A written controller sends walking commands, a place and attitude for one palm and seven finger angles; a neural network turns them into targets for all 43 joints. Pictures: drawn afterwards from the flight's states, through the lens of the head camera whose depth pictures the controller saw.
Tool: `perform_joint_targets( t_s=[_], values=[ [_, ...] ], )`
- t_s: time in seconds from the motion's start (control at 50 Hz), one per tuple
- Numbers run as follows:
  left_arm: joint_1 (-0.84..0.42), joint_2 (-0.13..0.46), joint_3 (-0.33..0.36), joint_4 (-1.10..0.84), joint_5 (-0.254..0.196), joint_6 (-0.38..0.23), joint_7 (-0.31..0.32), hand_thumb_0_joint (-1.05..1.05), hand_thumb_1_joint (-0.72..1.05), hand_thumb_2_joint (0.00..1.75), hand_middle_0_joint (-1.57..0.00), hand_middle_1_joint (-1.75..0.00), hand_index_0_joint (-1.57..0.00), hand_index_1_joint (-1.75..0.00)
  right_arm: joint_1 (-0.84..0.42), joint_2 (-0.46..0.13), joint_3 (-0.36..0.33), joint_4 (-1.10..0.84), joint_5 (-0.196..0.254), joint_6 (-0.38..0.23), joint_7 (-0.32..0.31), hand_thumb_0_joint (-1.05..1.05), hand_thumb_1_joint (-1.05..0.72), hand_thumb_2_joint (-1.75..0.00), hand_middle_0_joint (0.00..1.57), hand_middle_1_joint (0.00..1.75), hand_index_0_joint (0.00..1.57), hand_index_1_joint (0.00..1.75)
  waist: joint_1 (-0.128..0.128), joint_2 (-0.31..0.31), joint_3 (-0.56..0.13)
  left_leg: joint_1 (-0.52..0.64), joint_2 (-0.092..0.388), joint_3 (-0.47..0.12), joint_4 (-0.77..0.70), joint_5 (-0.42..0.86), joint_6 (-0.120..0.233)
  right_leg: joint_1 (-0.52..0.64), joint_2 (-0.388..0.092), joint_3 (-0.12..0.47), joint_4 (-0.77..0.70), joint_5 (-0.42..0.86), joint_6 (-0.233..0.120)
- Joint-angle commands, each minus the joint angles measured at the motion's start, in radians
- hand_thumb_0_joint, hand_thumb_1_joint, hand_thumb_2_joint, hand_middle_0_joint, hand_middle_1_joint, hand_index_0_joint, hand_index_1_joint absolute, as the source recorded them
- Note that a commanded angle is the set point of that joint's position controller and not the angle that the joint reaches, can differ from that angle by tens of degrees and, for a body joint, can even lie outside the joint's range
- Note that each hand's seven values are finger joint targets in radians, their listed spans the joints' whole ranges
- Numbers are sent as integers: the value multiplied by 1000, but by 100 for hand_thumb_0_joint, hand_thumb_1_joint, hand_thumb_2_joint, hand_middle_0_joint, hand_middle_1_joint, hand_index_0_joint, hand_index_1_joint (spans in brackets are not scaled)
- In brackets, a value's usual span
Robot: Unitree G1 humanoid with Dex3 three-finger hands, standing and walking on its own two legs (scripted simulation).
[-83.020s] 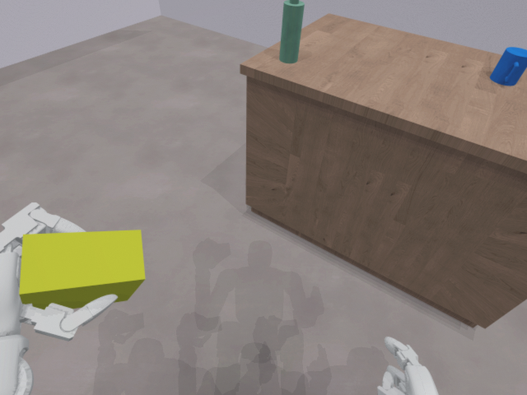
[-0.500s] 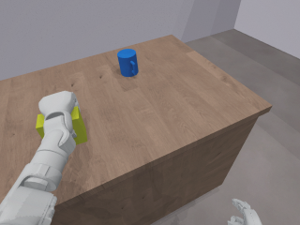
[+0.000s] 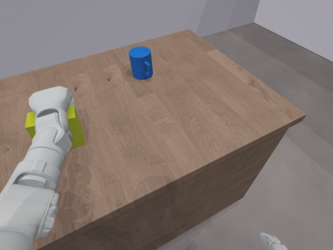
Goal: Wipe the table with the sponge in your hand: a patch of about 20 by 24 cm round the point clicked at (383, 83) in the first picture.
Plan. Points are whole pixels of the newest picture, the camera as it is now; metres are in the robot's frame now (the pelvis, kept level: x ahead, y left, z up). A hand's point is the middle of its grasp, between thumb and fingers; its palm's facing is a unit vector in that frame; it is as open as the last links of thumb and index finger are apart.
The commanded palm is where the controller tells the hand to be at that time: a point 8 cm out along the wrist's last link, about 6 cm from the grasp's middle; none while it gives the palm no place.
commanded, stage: slide back across to the first lane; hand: left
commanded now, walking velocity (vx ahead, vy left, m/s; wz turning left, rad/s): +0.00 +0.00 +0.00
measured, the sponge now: (60, 134) +0.40 +0.31 +0.05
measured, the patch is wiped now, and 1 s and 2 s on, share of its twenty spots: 1.00 1.00 1.00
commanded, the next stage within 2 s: wipe back along the first lane in 0.58 s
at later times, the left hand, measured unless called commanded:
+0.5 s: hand (36, 125) +0.38 +0.35 +0.11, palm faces -0.02 -0.04 -1.00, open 9.9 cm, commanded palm +0.36 +0.34 +0.16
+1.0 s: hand (35, 133) +0.36 +0.34 +0.10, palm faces +0.03 -0.07 -1.00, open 9.9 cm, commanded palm +0.32 +0.32 +0.15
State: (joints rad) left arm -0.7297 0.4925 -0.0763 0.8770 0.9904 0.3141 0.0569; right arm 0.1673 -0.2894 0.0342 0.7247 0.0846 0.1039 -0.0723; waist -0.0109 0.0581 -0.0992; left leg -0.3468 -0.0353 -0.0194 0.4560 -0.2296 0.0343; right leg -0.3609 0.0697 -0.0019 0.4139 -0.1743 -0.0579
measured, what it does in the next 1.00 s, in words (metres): stands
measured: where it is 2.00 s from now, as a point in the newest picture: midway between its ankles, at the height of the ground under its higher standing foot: outside the picture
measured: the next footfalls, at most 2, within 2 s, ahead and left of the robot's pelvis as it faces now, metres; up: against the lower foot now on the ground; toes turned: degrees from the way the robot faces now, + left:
none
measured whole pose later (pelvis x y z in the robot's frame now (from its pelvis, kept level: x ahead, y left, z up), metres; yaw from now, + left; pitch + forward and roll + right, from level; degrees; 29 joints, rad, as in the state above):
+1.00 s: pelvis +0.03 +0.04 +0.00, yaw +2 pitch +3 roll -1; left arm -0.36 0.46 -0.10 0.31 0.96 0.44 0.00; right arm 0.09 -0.28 0.06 0.68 0.07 0.10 -0.03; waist 0.08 0.08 -0.06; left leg -0.21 -0.09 -0.04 0.41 -0.25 0.08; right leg -0.21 0.02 -0.02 0.37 -0.21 -0.01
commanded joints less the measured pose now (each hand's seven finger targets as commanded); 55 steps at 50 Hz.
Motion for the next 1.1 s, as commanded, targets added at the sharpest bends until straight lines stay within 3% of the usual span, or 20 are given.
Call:
perform_joint_targets(
  t_s=[0.0, 0.04, 0.12, 0.16, 0.24, 0.32, 0.42, 0.46, 0.54, 0.58, 0.62, 0.66, 0.72, 0.82, 0.94, 0.96, 0.98, 1.04, 1.06, 1.08],
  values=[
    [-195, 253, 65, -157, 17, -3, 21, 0, 10, 130, -120, -160, -120, -160, -99, -129, -54, -157, 0, -34, -2, 0, -90, -90, 20, 30, 20, 30, 46, -68, -311, 43, 3, -5, -40, 190, 26, 282, -74, 60, -30, 253, -3],
    [-174, 265, 82, -192, 7, 2, 25, 0, 10, 130, -120, -160, -120, -160, -113, -132, -53, -164, 2, -31, -1, 0, -90, -90, 20, 30, 20, 30, 48, -103, -275, 40, 5, -9, -53, 182, 28, 278, -71, 56, -38, 237, -1],
    [-189, 285, 95, -296, 18, 25, 41, 0, 10, 130, -120, -160, -120, -160, -146, -130, -51, -170, 3, -36, 3, 0, -90, -90, 20, 30, 20, 30, 62, -53, -246, 87, 9, -22, -72, 226, 27, 256, -63, 37, -40, 206, -12],
    [-202, 307, 117, -384, 17, 38, 45, 0, 10, 130, -120, -160, -120, -160, -171, -126, -50, -182, 2, -45, 8, 0, -90, -90, 20, 30, 20, 30, 77, -16, -277, 124, 12, -34, -73, 287, 23, 271, -60, 33, -33, 234, -22],
    [-124, 253, 79, -408, 4, 91, 27, 0, 10, 130, -120, -160, -120, -160, -194, -125, -46, -182, 1, -46, 16, 0, -90, -90, 20, 30, 20, 30, 78, -30, -241, 155, 18, -42, -78, 307, 14, 256, -54, 19, -41, 218, -24],
    [-161, 211, 32, -457, 2, 109, -9, 0, 10, 130, -120, -160, -120, -160, -205, -122, -43, -185, 2, -50, 12, 0, -90, -90, 20, 30, 20, 30, 58, -26, -238, 211, 29, -65, -79, 340, 6, 219, -50, -1, -45, 194, -28],
    [-245, 175, -29, -482, 30, 96, -47, 0, 10, 130, -120, -160, -120, -160, -200, -115, -34, -184, -2, -49, 6, 0, -90, -90, 20, 30, 20, 30, 39, 13, -229, 268, 38, -92, -77, 358, -11, 163, -45, -13, -51, 145, -38],
    [-261, 230, 20, -505, 24, 79, -54, 0, 10, 130, -120, -160, -120, -160, -202, -120, -31, -188, -6, -50, 1, 0, -90, -90, 20, 30, 20, 30, 49, 8, -254, 276, 38, -96, -77, 387, -15, 190, -46, -9, -50, 170, -45],
    [-197, 217, 31, -494, 24, 59, -57, 0, 10, 130, -120, -160, -120, -160, -198, -114, -26, -187, -13, -47, 3, 0, -90, -90, 20, 30, 20, 30, 64, -4, -272, 281, 35, -92, -60, 488, -27, 220, -49, -11, -41, 247, -44],
    [-172, 259, 76, -539, 31, 49, -50, 0, 10, 130, -120, -160, -120, -160, -196, -116, -26, -196, -20, -49, 8, 0, -90, -90, 20, 30, 20, 30, 79, 22, -309, 299, 40, -100, -52, 575, -35, 246, -50, -11, -33, 282, -46],
    [-107, 228, 65, -564, 28, 49, -50, 0, 10, 130, -120, -160, -120, -160, -197, -114, -26, -202, -22, -49, 18, 0, -90, -90, 20, 30, 20, 30, 83, 18, -311, 310, 44, -102, -40, 642, -40, 247, -50, -10, -30, 318, -42],
    [-123, 273, 96, -589, 27, 56, -50, 0, 10, 130, -120, -160, -120, -160, -207, -123, -25, -201, -24, -45, 19, 0, -90, -90, 20, 30, 20, 30, 82, 24, -297, 300, 45, -105, -50, 614, -39, 248, -49, -1, -38, 301, -45],
    [-66, 162, 15, -580, 16, 78, -58, 0, 10, 130, -120, -160, -120, -160, -209, -115, -27, -201, -17, -46, 25, 0, -90, -90, 20, 30, 20, 30, 70, -9, -262, 290, 45, -102, -49, 585, -34, 226, -49, -13, -39, 286, -37],
    [28, 123, -3, -672, -2, 94, -64, 0, 10, 130, -120, -160, -120, -160, -221, -114, -32, -215, -19, -54, 34, 0, -90, -90, 20, 30, 20, 30, 79, -12, -294, 315, 49, -109, -36, 620, -33, 245, -49, -12, -27, 304, -36],
    [162, 138, 32, -674, -23, 124, -62, 0, 10, 130, -120, -160, -120, -160, -244, -120, -26, -213, -13, -49, 38, 0, -90, -90, 20, 30, 20, 30, 89, -79, -218, 235, 35, -85, -58, 472, -16, 272, -48, -5, -29, 291, -33],
    [138, 167, 46, -703, -20, 129, -60, 0, 10, 130, -120, -160, -120, -160, -257, -127, -24, -215, -13, -46, 37, 0, -90, -90, 20, 30, 20, 30, 90, -51, -210, 234, 39, -91, -71, 440, -16, 264, -47, 5, -31, 261, -39],
    [104, 121, 1, -723, -13, 135, -60, 0, 10, 130, -120, -160, -120, -160, -257, -117, -22, -221, -12, -47, 36, 0, -90, -90, 20, 30, 20, 30, 83, -32, -217, 237, 34, -85, -67, 437, -12, 264, -49, -6, -28, 255, -38],
    [185, 137, 23, -688, -13, 149, -58, 0, 10, 130, -120, -160, -120, -160, -267, -116, -20, -217, -9, -45, 39, 0, -90, -90, 20, 30, 20, 30, 92, -55, -175, 211, 26, -76, -69, 373, -1, 266, -48, 6, -34, 240, -37],
    [192, 184, 62, -709, -16, 148, -58, 0, 10, 130, -120, -160, -120, -160, -277, -125, -20, -222, -11, -44, 36, 0, -90, -90, 20, 30, 20, 30, 98, -45, -184, 207, 25, -77, -74, 348, 3, 280, -49, 25, -33, 240, -42],
    [195, 155, 38, -707, -17, 151, -61, 0, 10, 130, -120, -160, -120, -160, -274, -117, -17, -227, -10, -44, 35, 0, -90, -90, 20, 30, 20, 30, 94, -56, -195, 199, 20, -69, -69, 346, 8, 295, -53, 11, -27, 250, -37]
  ],
)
